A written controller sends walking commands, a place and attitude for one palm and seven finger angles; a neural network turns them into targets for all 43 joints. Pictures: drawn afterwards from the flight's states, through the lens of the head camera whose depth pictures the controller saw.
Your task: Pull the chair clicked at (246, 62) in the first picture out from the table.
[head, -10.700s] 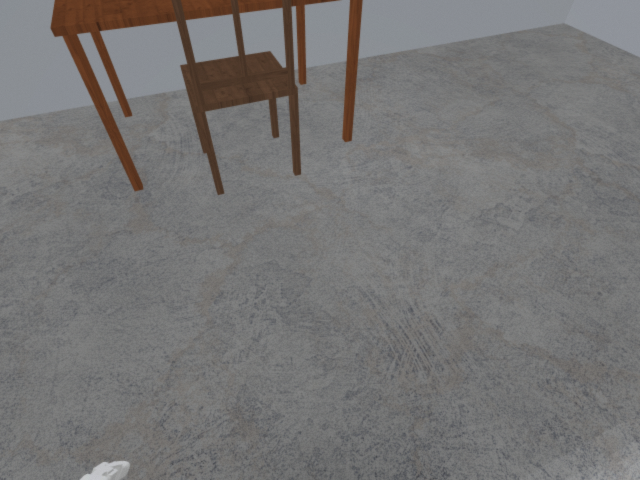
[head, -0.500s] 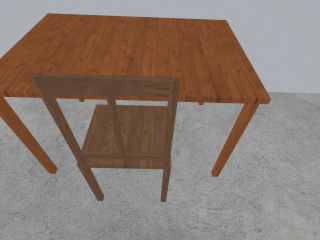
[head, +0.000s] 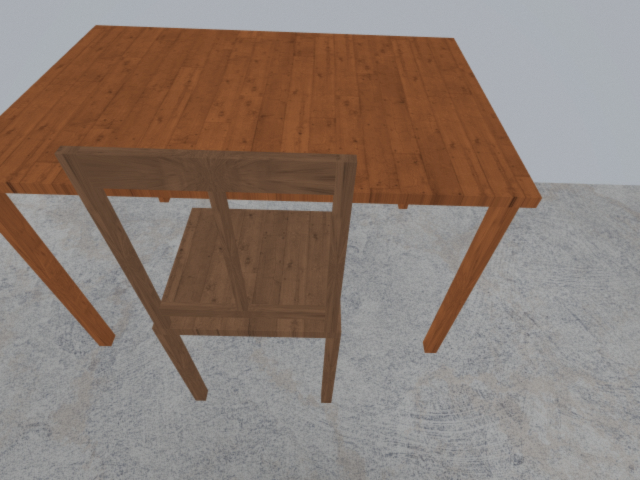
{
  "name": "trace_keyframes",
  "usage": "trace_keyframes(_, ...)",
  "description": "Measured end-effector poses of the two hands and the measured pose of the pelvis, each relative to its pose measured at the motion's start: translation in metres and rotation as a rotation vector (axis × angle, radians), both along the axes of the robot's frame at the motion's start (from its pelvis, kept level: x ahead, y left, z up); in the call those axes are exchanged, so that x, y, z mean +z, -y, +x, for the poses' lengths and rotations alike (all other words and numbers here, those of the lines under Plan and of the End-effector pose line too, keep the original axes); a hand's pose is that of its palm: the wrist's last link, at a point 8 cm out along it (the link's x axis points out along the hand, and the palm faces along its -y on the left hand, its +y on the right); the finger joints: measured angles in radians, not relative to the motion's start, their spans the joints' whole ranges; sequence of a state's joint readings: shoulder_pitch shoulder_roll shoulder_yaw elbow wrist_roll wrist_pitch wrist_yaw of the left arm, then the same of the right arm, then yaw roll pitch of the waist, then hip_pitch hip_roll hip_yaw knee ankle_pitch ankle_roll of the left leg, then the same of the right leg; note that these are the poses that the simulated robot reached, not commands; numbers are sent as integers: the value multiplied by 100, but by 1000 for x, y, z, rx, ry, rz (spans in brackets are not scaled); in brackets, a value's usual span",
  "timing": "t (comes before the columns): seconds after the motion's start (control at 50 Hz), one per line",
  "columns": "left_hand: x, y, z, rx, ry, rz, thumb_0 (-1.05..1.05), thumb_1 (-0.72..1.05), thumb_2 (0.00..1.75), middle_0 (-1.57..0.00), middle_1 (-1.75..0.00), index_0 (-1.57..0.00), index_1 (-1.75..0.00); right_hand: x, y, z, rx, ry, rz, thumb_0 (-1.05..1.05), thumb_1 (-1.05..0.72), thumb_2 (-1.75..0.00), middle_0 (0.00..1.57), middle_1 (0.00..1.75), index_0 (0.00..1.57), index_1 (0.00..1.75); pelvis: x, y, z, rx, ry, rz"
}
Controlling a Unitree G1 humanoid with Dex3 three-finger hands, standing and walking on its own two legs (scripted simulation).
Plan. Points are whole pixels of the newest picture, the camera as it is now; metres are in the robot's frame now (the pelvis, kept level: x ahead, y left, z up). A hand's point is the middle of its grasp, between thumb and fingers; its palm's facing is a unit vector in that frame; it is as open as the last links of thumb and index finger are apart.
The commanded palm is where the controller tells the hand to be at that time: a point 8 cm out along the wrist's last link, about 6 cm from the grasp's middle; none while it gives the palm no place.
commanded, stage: look again from close up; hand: left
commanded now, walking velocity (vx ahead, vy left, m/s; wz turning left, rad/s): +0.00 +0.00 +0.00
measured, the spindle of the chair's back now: (231, 258) +0.48 +0.19 -0.07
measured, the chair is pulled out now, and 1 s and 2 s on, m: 0.00 0.00 0.00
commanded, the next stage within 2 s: raise the hand toward the chair's back in 0.54 s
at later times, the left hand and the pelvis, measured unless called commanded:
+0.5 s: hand out of the picture -0.03 +0.14 -0.18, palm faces +0.04 -0.99 -0.15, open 7.3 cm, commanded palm none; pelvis +0.00 -0.01 +0.00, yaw +0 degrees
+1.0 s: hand (246, 431) +0.19 +0.11 -0.03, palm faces -0.02 -1.00 +0.04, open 8.6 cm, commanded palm +0.12 +0.20 -0.07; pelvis -0.03 -0.03 -0.08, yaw +0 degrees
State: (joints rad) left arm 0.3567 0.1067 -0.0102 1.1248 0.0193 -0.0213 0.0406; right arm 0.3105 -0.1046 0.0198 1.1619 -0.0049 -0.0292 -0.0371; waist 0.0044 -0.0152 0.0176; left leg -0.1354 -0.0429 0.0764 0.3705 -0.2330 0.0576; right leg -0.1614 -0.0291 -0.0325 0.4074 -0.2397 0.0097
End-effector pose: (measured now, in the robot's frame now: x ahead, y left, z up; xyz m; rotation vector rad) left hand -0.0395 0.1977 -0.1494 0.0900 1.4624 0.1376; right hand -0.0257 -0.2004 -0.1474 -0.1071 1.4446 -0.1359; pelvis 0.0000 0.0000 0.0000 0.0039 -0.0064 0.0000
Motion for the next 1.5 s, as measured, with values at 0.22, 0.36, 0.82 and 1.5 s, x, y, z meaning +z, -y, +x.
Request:
trace_keyframes(0.22,1,3,1,3,4,3,1,91,90,-20,-30,-20,-30,-1,4,3,2,4,-1,1,-91,-90,20,30,20,30,0,4,2,1,3,1)
trace_keyframes(0.36,1,6,2,2,4,2,0,91,90,-20,-30,-20,-30,-1,7,3,2,1,-1,1,-91,-90,20,30,20,30,0,6,1,1,0,1)
trace_keyframes(0.82,95,-28,136,24,779,187,7,94,87,-19,-29,-20,-29,14,63,75,54,493,-127,3,-93,-89,20,30,20,30,-17,11,-10,48,-52,-3)
trace_keyframes(1.5,92,-4,188,-120,1335,-34,1,10,56,-12,-18,-13,-17,-48,65,135,104,641,-70,2,-90,-89,20,30,20,30,-102,43,-44,36,-293,-26)
